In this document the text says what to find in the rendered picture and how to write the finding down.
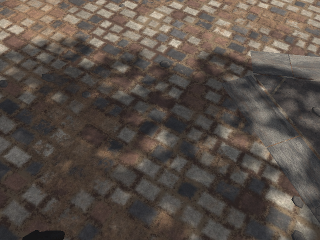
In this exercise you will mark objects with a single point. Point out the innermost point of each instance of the left robot hand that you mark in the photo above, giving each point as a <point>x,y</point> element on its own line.
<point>45,235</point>

